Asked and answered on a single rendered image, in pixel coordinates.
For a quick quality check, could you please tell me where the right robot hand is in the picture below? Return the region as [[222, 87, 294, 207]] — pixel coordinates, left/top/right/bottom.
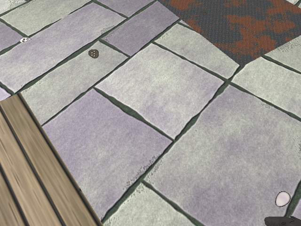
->
[[264, 216, 301, 226]]

